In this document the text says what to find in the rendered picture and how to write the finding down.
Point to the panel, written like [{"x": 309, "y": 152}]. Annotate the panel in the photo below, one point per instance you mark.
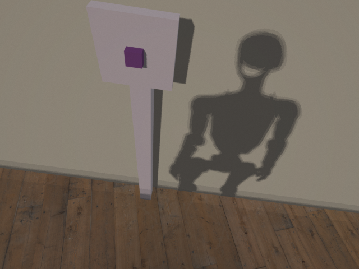
[{"x": 115, "y": 26}]

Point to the button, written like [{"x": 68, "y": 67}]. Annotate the button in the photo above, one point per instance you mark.
[{"x": 134, "y": 57}]

